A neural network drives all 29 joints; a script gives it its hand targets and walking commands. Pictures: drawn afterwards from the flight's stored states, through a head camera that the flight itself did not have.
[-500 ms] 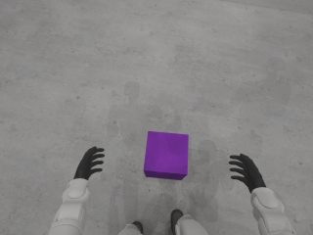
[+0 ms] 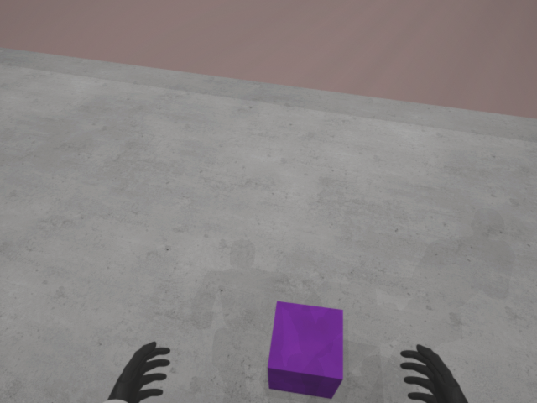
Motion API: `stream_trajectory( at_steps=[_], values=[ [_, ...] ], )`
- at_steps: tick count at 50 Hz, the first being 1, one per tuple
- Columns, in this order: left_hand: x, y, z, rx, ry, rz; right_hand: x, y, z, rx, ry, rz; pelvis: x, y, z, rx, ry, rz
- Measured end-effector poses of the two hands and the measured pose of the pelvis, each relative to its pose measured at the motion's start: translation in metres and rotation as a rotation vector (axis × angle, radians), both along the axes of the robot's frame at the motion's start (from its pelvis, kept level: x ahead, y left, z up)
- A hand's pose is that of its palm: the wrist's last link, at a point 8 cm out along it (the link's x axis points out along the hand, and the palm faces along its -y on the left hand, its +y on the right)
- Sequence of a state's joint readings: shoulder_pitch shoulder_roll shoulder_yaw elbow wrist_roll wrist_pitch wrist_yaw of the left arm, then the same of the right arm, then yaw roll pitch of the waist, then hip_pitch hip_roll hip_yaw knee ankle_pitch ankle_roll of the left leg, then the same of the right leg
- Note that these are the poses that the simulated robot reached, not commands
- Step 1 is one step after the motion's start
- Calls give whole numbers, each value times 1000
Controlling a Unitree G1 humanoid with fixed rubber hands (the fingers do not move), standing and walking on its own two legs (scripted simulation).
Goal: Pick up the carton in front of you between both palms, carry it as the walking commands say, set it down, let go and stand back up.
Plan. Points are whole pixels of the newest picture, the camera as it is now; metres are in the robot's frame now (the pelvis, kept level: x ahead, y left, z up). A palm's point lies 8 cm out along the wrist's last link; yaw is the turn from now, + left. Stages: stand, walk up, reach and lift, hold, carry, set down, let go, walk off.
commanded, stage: let go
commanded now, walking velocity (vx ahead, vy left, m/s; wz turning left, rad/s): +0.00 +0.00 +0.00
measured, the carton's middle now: (304, 350) +0.41 -0.08 -0.65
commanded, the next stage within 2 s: stand in 0.22 s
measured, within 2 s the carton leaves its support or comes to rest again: neither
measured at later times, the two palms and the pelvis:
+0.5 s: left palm out of the picture +0.13 +0.27 -0.08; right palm out of the picture +0.15 -0.30 -0.09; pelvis +0.01 -0.02 -0.01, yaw +1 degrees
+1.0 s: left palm out of the picture +0.12 +0.27 -0.09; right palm out of the picture +0.13 -0.32 -0.10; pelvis +0.01 -0.03 +0.00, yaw +1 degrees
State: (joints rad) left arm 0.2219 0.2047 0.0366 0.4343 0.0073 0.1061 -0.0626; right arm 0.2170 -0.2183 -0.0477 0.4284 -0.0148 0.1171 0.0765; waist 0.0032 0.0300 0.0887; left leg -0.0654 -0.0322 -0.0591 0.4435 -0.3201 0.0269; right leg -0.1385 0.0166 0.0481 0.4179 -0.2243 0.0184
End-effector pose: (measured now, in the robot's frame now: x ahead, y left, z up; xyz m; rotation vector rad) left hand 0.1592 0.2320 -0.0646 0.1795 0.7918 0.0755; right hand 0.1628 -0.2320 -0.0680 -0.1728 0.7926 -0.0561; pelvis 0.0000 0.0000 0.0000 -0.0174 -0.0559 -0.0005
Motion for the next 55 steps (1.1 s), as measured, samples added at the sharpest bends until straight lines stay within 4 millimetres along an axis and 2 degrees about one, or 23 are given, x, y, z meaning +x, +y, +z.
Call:
stream_trajectory(
  at_steps=[5, 12, 19, 24, 39, 55],
  values=[
    [3, -6, 0, -4, 1, -3, 0, -5, 0, -4, 7, -2, 1, -4, 0, 0, -10, 1],
    [1, -13, -7, 21, 1, 10, -1, -24, 2, -70, 20, -37, 2, -13, -3, 4, 6, -2],
    [-18, 21, -18, 159, 94, 50, -10, -57, -14, -153, 46, -41, 4, -19, -7, 8, 52, 7],
    [-25, 37, -17, 206, 131, 73, -16, -70, -22, -174, 89, -36, 8, -22, -6, 11, 59, 13],
    [-30, 34, -24, 201, 179, 95, -20, -79, -30, -192, 152, -21, 13, -27, -4, 12, 48, 26],
    [-52, 42, -27, 201, 233, 117, -38, -87, -30, -213, 195, -28, 5, -27, 0, 14, 29, 24]
  ],
)
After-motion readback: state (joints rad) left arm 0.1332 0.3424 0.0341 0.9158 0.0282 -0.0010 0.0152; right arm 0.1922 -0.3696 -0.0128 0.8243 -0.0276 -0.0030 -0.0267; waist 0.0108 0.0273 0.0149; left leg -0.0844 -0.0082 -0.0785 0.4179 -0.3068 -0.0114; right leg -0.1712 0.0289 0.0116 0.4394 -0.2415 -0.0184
